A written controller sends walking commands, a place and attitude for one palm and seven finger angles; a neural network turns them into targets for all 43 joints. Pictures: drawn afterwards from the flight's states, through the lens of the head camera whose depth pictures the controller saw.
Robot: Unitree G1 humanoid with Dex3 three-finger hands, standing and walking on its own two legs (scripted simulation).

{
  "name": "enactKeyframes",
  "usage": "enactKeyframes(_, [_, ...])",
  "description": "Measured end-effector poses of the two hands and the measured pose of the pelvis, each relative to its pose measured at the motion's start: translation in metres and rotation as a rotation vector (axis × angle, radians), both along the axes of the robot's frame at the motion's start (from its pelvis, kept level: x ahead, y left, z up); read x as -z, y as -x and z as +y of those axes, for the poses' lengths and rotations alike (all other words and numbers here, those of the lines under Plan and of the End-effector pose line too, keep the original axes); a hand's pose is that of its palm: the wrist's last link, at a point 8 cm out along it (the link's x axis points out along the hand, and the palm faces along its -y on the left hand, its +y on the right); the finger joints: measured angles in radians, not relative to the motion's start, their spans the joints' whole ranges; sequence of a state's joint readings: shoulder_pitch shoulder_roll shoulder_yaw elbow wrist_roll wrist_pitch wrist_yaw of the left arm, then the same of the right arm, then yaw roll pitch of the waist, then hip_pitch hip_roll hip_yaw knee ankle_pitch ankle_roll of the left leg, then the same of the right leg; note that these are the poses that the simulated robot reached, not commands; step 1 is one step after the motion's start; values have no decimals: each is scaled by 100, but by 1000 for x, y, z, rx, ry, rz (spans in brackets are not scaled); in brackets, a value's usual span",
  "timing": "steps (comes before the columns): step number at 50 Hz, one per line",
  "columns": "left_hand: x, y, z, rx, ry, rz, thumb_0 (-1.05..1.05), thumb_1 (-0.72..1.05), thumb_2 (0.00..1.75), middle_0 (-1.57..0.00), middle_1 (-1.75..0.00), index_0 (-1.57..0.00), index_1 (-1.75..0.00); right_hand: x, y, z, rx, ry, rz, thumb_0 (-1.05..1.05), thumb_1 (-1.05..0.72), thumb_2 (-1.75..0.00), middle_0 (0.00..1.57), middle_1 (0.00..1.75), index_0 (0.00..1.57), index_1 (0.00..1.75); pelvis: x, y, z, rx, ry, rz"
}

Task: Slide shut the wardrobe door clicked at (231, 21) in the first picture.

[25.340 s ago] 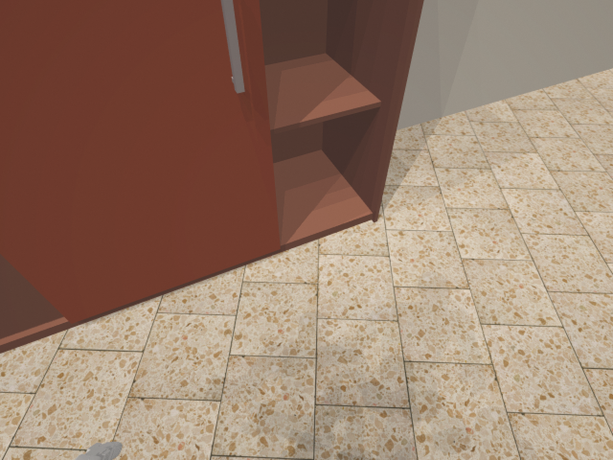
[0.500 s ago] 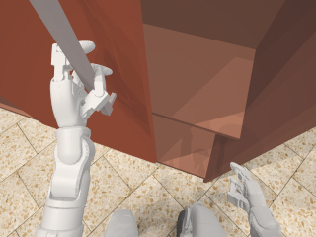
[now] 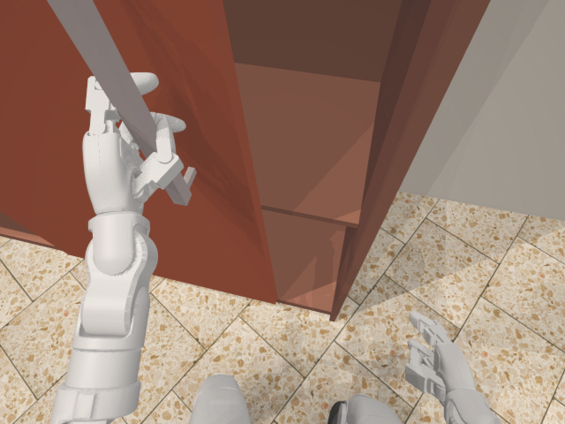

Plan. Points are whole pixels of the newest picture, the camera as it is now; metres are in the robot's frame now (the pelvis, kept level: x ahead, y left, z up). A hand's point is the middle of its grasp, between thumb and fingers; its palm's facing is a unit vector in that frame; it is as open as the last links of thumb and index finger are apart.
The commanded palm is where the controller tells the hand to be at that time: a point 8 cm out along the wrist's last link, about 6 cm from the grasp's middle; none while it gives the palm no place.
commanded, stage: step sideways, sliding the door along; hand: left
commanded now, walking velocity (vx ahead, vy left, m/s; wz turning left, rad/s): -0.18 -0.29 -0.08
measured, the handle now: (147, 111) +0.39 +0.22 +0.19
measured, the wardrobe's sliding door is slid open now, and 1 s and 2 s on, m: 0.18 0.00 0.00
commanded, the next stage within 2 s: stop walking and hold the door there in 1.30 s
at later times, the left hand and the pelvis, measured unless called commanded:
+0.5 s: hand (288, 180) +0.33 +0.06 +0.17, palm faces +0.27 -0.96 -0.06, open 6.6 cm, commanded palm +0.30 +0.06 +0.17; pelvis -0.04 -0.11 +0.01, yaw -2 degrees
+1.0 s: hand (346, 186) +0.34 +0.00 +0.17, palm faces +0.41 -0.91 -0.07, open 6.7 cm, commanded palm +0.29 -0.02 +0.17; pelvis -0.04 -0.23 +0.01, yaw -1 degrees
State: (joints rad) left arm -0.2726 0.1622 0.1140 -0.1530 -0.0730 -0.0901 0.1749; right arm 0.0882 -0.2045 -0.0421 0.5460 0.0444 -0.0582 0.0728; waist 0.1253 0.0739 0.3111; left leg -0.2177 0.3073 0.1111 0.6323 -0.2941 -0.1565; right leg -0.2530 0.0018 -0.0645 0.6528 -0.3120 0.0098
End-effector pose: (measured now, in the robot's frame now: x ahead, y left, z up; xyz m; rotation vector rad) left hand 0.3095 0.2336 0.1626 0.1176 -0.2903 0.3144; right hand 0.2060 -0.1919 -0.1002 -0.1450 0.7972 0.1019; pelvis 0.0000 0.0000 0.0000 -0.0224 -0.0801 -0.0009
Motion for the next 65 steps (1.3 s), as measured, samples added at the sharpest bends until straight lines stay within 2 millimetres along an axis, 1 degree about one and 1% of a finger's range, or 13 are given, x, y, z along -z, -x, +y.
enactKeyframes(3, [-1, 1, -16, -22, 8, 10, 1, 77, 86, -43, -140, -10, -132, 7, 10, -20, 35, -14, 15, 1, -91, -90, 20, 30, 20, 30, -1, 8, -17, -17, 10, -13])
enactKeyframes(9, [-1, 4, -46, 6, 55, 23, 2, 78, 85, -41, -140, -12, -133, -4, 38, -61, 137, 59, 22, 1, -91, -90, 20, 30, 20, 30, -6, 19, -30, 6, -35, 35])
enactKeyframes(14, [-2, 7, -69, 52, 25, 43, 2, 79, 84, -40, -140, -8, -133, -9, 59, -88, 132, 68, 36, 1, -91, -90, 19, 30, 20, 29, -7, 30, -54, 36, -20, 5])
enactKeyframes(18, [-2, 8, -90, 41, -2, 46, 1, 80, 84, -41, -140, -6, -133, 0, 67, -109, 119, 33, 28, 1, -91, -90, 19, 30, 20, 29, 2, 36, -81, 41, -3, -11])
enactKeyframes(21, [-3, 9, -107, 31, 1, 53, 1, 80, 85, -41, -140, -6, -132, 4, 74, -126, 141, 26, 44, 1, -91, -90, 20, 30, 20, 30, 1, 41, -98, 19, -1, -13])
enactKeyframes(27, [-3, 11, -136, 71, 37, 57, 2, 80, 84, -38, -140, -9, -133, -6, 90, -155, 185, 92, 55, 1, -91, -90, 20, 30, 20, 29, -5, 46, -113, 35, -40, 30])
enactKeyframes(32, [-5, 13, -158, 101, 14, 75, 2, 80, 84, -39, -140, -8, -134, -11, 100, -174, 175, 81, 71, 1, -91, -90, 19, 30, 20, 29, -10, 50, -138, 60, -22, 15])
enactKeyframes(37, [-5, 14, -181, 56, -6, 73, 1, 80, 85, -41, -140, -7, -134, 0, 97, -198, 146, 30, 60, 1, -91, -90, 20, 30, 20, 30, -2, 51, -174, 68, 6, -5])
enactKeyframes(40, [-5, 14, -185, -12, 28, 80, 1, 79, 86, -40, -140, -7, -133, 2, 95, -215, 153, 28, 71, 1, -91, -90, 20, 30, 20, 30, -3, 53, -191, 35, -2, 2])
enactKeyframes(47, [-5, 15, -189, -70, 59, 83, 2, 78, 87, -37, -140, -9, -135, -6, 89, -252, 142, 103, 82, 1, -91, -90, 20, 30, 20, 29, -7, 49, -215, 24, -34, 29])
enactKeyframes(55, [-6, 16, -194, -179, 15, 98, -1, 77, 87, -41, -140, -4, -135, 0, 64, -279, 95, 54, 86, 1, -91, -90, 20, 30, 20, 29, -7, 36, -256, -7, -2, 10])
enactKeyframes(61, [-6, 16, -196, -213, 20, 94, -1, 76, 87, -41, -140, -4, -136, -12, 45, -299, 116, 107, 57, 1, -91, -90, 20, 30, 20, 30, -11, 24, -263, -7, -23, 53])
enactKeyframes(65, [-5, 16, -197, -230, 8, 88, -1, 77, 86, -40, -140, -3, -134, -14, 32, -304, 85, 104, 25, 1, -91, -90, 19, 30, 20, 29, -10, 17, -272, 20, -19, 35])
